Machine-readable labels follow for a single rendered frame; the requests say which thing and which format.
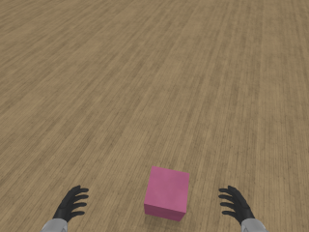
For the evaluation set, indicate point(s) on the carton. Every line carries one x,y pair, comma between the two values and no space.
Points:
166,195

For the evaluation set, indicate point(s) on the left robot forearm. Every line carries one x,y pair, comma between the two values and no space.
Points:
55,225

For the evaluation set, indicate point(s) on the right robot forearm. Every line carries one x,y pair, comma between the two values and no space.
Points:
252,225

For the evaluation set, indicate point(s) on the robot left hand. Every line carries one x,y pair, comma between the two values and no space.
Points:
65,209

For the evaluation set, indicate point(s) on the robot right hand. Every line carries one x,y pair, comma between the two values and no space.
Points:
241,209

